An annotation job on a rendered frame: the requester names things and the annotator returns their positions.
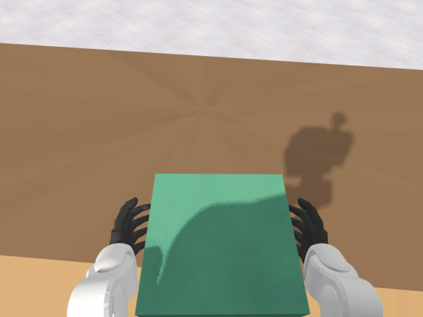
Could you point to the left robot forearm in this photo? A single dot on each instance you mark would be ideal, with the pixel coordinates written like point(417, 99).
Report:
point(109, 285)

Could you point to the left robot hand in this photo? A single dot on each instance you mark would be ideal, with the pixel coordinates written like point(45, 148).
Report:
point(124, 225)

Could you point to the right robot hand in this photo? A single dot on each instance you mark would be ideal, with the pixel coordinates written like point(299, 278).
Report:
point(312, 228)

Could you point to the right robot forearm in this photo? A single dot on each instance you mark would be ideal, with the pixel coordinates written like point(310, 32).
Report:
point(335, 285)

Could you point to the carton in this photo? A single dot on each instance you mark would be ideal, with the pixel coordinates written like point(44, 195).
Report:
point(220, 245)

